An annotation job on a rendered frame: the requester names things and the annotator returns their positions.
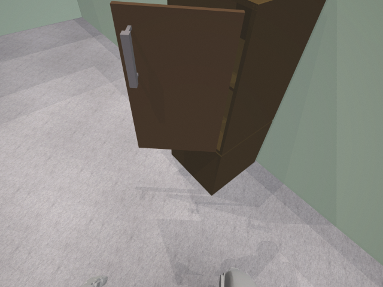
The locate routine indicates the handle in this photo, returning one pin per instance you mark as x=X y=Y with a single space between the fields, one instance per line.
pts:
x=126 y=42

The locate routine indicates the right robot thigh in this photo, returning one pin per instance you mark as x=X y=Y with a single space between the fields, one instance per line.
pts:
x=235 y=278

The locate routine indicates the cupboard door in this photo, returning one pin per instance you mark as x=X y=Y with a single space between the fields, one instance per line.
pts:
x=184 y=57

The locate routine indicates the left robot hand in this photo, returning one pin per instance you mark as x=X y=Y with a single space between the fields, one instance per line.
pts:
x=98 y=281

